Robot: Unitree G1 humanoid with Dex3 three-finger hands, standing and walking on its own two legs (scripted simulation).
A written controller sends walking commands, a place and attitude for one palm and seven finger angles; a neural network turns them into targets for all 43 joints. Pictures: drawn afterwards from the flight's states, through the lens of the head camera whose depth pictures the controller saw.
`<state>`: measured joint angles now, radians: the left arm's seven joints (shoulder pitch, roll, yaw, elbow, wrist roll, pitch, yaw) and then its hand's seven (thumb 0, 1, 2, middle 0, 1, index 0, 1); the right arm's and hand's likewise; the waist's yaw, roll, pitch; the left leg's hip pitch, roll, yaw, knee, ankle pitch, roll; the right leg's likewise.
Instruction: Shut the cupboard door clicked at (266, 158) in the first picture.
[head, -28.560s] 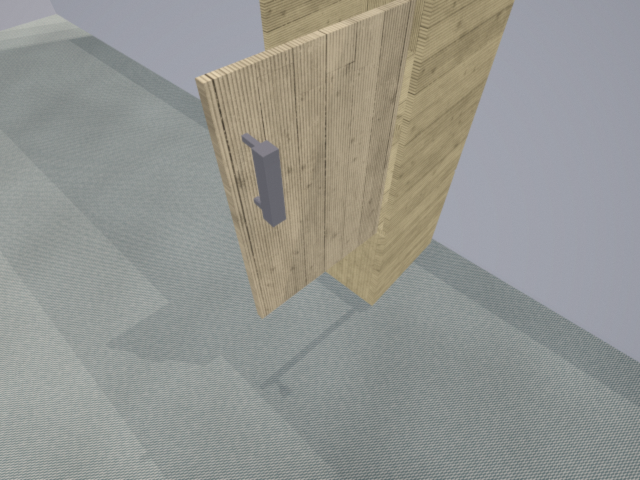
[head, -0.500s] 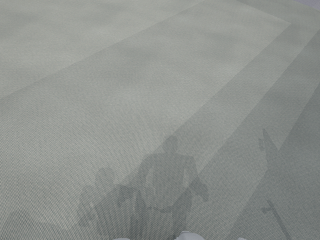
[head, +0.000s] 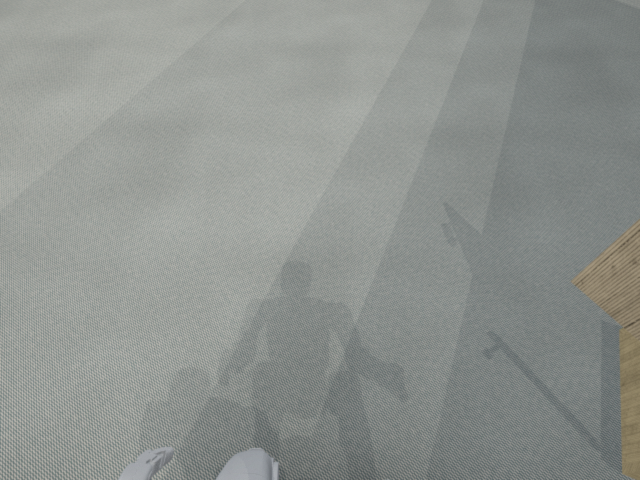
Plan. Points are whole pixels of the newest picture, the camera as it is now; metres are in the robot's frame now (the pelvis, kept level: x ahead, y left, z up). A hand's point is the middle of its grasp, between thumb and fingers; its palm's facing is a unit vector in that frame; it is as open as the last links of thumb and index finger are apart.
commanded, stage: turn to face it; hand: left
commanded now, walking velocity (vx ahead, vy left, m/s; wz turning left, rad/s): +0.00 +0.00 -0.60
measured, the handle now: out of the picture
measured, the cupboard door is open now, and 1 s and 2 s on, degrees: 56 56 56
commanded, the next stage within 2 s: take the last steps up to it in 1.58 s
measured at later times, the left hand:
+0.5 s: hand (213, 436) +0.19 +0.17 -0.15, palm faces -0.29 -0.91 -0.29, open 7.4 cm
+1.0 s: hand (250, 389) +0.25 +0.12 -0.16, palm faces -0.56 -0.80 -0.22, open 7.4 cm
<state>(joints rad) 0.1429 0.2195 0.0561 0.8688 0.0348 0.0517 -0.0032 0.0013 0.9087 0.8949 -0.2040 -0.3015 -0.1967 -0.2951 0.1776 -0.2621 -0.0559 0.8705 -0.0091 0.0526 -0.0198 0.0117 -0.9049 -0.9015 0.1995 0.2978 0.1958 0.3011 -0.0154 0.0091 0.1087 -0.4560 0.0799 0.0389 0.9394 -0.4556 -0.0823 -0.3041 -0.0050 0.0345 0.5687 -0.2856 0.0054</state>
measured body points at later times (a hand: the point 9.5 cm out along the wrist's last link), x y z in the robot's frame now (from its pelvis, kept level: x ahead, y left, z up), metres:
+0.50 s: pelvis +0.02 +0.00 -0.01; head +0.06 -0.04 +0.44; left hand +0.20 +0.22 -0.13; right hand -0.01 -0.28 -0.16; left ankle +0.03 +0.14 -0.68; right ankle -0.02 -0.11 -0.73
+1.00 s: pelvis +0.04 +0.01 +0.00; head +0.09 -0.01 +0.45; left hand +0.28 +0.17 -0.14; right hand -0.05 -0.24 -0.13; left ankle +0.10 +0.12 -0.73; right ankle -0.04 -0.09 -0.69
